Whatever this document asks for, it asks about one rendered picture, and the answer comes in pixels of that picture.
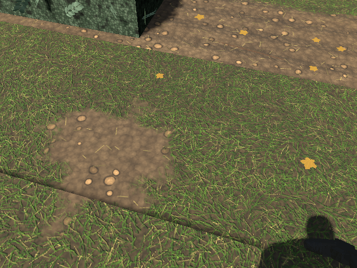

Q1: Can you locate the robot right hand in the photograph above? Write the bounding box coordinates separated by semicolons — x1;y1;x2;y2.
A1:
304;238;357;268

